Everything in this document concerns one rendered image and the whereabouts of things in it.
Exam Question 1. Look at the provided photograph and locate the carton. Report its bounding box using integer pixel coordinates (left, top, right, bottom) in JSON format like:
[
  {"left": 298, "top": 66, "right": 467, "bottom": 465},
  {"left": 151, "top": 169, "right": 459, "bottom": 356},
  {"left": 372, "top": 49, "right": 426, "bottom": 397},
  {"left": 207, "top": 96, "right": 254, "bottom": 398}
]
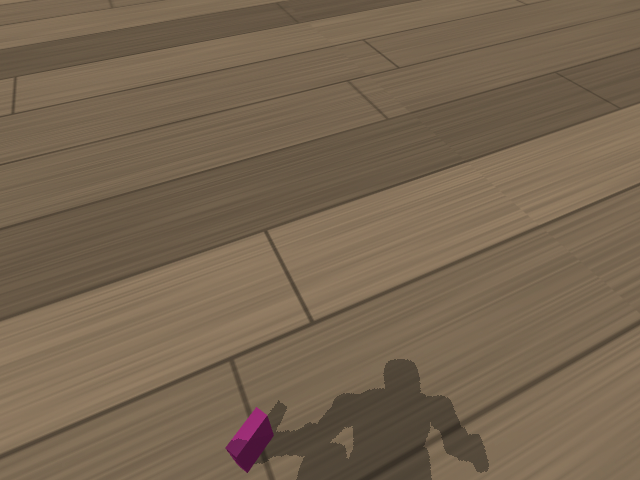
[{"left": 226, "top": 407, "right": 274, "bottom": 473}]

